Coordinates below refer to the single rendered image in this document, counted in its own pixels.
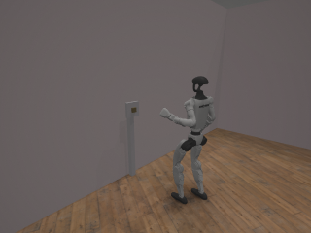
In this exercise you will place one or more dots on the panel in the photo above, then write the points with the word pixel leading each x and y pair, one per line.
pixel 130 134

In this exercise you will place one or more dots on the left robot upper arm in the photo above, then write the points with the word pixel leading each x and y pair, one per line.
pixel 189 105

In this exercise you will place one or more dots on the robot right forearm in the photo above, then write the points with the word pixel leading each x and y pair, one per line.
pixel 206 124

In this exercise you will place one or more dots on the robot right shin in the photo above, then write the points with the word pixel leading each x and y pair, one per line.
pixel 198 176

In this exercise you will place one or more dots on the robot left forearm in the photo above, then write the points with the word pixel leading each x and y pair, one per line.
pixel 181 121

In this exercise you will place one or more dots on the left robot hand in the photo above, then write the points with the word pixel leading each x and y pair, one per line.
pixel 164 113

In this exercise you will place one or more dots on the robot head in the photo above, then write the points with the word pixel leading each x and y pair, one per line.
pixel 200 80

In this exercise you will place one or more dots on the right robot upper arm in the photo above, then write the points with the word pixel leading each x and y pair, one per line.
pixel 211 110

